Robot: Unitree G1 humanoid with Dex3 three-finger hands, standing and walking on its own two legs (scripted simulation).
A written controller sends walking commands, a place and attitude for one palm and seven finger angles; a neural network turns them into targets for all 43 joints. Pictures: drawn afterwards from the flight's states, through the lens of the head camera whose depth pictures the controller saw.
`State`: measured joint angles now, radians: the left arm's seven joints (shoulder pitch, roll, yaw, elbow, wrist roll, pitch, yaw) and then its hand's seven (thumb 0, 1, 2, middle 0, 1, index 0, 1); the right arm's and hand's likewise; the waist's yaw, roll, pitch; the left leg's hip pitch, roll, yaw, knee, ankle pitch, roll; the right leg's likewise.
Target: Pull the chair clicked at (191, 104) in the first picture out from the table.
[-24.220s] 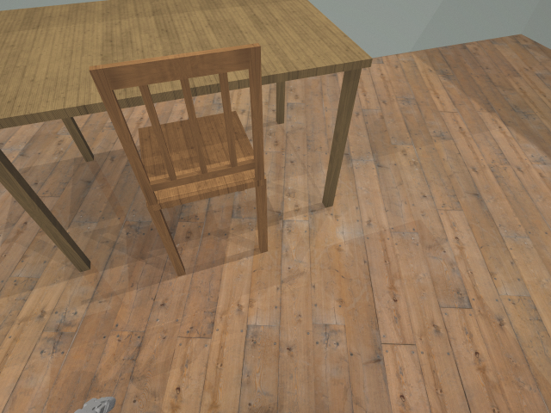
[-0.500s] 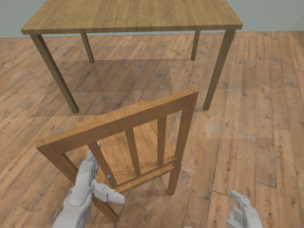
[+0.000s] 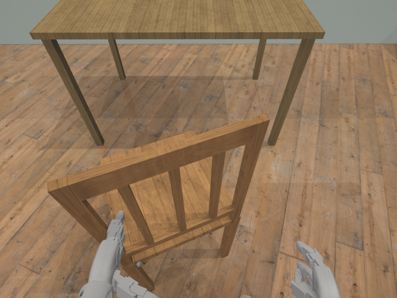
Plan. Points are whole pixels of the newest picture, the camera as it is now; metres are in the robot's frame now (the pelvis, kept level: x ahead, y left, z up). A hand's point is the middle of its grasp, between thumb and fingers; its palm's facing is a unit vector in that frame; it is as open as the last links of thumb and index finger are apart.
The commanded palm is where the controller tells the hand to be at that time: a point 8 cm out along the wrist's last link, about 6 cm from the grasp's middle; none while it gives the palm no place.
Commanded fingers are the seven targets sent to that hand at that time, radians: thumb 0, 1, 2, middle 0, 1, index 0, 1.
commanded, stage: draw the fingers out of the gap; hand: left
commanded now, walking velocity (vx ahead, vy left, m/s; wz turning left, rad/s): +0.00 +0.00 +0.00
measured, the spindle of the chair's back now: (178, 203) +0.34 +0.06 -0.04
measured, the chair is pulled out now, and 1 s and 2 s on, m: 0.62 0.61 0.61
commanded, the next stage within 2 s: draw the hand back to the body in 0.32 s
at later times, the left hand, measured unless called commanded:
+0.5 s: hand out of the picture +0.13 +0.12 -0.02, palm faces +0.05 -0.99 -0.10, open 17.5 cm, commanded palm +0.11 +0.18 +0.01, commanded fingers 0.00 -0.55 0.20 0.00 0.00 0.00 0.00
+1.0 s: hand (87, 291) +0.14 +0.17 +0.07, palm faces +0.03 -0.98 -0.19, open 16.8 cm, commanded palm +0.11 +0.23 +0.10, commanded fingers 0.00 -0.22 0.36 -0.05 -0.07 -0.05 -0.07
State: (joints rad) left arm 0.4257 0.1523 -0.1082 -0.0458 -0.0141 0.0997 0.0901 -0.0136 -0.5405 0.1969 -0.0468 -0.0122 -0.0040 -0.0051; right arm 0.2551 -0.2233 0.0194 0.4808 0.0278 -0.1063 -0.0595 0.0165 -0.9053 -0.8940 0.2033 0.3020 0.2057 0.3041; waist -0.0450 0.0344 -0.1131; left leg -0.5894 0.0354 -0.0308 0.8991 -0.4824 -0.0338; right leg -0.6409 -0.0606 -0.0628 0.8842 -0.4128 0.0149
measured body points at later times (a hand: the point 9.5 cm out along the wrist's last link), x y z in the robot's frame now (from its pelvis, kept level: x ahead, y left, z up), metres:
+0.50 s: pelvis +0.00 +0.00 -0.02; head +0.03 +0.00 +0.43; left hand +0.12 +0.18 -0.01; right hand +0.18 -0.23 -0.08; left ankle -0.02 +0.14 -0.69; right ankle +0.01 -0.13 -0.69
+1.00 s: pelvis -0.02 +0.00 -0.01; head +0.00 -0.01 +0.44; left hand +0.14 +0.22 +0.08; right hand +0.16 -0.22 -0.08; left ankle -0.02 +0.14 -0.69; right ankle +0.01 -0.13 -0.69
